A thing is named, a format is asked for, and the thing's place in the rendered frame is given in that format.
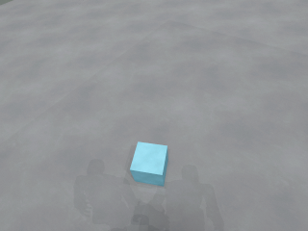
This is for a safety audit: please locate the carton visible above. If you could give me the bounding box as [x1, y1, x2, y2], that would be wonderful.
[130, 141, 168, 187]

